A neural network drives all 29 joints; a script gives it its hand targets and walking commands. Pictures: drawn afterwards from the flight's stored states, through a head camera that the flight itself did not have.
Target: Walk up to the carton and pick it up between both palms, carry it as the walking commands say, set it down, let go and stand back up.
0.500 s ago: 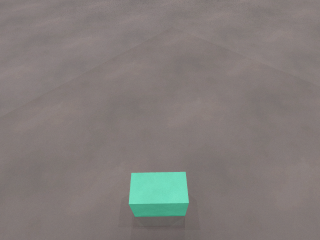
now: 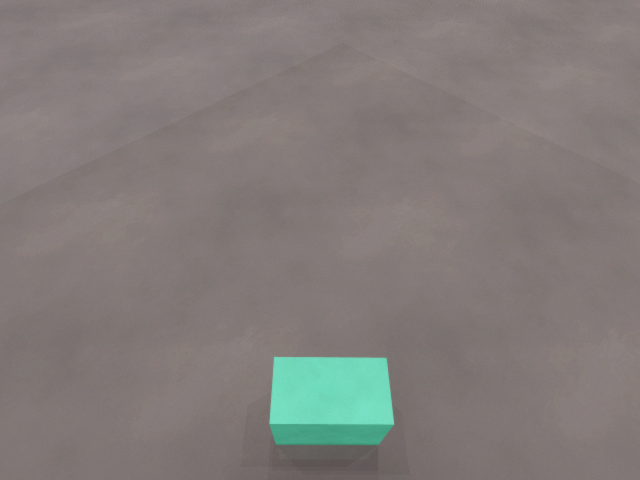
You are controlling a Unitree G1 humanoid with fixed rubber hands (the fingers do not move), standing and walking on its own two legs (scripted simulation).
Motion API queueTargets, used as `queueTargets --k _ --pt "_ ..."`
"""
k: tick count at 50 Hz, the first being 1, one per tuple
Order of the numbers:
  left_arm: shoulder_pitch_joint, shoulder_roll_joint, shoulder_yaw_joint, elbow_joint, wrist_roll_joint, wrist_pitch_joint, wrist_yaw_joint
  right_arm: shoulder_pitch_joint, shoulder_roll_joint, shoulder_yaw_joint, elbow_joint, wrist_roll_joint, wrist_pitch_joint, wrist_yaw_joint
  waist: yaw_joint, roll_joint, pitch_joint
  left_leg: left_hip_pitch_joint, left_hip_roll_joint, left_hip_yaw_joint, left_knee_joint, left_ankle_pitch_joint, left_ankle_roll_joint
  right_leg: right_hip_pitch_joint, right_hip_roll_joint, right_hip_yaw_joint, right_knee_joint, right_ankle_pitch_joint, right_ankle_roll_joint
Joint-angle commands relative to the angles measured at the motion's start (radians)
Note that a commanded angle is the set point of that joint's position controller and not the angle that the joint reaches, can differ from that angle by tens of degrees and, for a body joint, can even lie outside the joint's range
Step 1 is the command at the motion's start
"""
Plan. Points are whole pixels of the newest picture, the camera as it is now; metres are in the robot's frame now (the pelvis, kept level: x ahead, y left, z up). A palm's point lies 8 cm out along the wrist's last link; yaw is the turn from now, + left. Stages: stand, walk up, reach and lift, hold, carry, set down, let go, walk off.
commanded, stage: walk up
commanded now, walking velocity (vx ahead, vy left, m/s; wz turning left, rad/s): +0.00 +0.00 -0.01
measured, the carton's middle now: (328, 403) +0.37 -0.03 -0.65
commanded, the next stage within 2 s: stand in 1.04 s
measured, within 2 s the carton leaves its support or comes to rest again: neither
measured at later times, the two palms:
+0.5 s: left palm out of the picture -0.01 +0.21 -0.14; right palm out of the picture +0.00 -0.23 -0.15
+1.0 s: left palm out of the picture -0.02 +0.19 -0.14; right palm out of the picture -0.02 -0.24 -0.15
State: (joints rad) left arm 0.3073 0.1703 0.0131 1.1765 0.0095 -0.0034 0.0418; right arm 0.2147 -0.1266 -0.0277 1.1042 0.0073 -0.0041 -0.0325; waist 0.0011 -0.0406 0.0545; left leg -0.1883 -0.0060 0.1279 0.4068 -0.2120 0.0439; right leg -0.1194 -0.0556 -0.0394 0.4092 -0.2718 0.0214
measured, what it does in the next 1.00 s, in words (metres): stands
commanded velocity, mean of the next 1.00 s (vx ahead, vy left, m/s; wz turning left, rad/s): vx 0.00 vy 0.00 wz -0.01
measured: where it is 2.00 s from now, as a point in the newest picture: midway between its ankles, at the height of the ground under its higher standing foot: outside the picture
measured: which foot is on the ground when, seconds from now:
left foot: down 0.00-1.00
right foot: down 0.00-1.00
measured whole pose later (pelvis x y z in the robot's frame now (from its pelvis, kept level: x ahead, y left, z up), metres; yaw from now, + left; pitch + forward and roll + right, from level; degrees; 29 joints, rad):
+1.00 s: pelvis +0.01 -0.03 +0.00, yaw +0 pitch -1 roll +0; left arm 0.29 0.13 0.01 1.19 0.01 -0.03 0.05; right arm 0.28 -0.14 -0.03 1.19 0.00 -0.02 -0.04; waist -0.01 0.00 0.04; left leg -0.17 0.04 0.10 0.39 -0.21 0.00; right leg -0.09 -0.01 -0.06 0.36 -0.27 -0.01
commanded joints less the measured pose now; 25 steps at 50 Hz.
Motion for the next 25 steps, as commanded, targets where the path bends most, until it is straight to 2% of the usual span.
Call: queueTargets --k 1,3,7,14,25 --pt "0.082 0.052 0.006 0.014 0.004 0.0 0.004 0.066 -0.104 -0.013 0.003 -0.001 -0.004 -0.003 -0.007 0.042 0.006 0.041 0.145 -0.162 -0.122 0.173 -0.009 -0.041 -0.061 0.073 -0.096 0.153 -0.036" --pt "0.066 0.048 0.003 0.016 -0.001 -0.008 0.005 0.091 -0.107 -0.011 0.026 -0.001 -0.013 -0.002 -0.007 0.015 0.0 0.061 0.149 -0.166 -0.115 0.233 -0.012 -0.029 -0.066 0.067 -0.104 0.17 -0.03" --pt "0.057 0.043 -0.001 0.029 -0.004 -0.016 0.008 0.097 -0.103 -0.009 0.049 -0.003 -0.024 -0.002 -0.004 0.041 -0.011 0.076 0.151 -0.165 -0.104 0.296 -0.012 -0.009 -0.07 0.06 -0.108 0.18 -0.03" --pt "0.037 0.048 -0.002 0.032 -0.003 -0.021 0.01 0.112 -0.101 -0.007 0.064 -0.007 -0.025 -0.005 -0.005 0.052 -0.011 0.074 0.148 -0.155 -0.088 0.311 -0.014 -0.007 -0.075 0.054 -0.106 0.204 -0.038" --pt "0.047 0.047 -0.002 0.036 -0.002 -0.027 0.012 0.121 -0.097 -0.008 0.075 -0.007 -0.019 -0.009 -0.007 0.036 -0.013 0.078 0.145 -0.133 -0.061 0.279 -0.015 -0.017 -0.082 0.062 -0.11 0.256 -0.043"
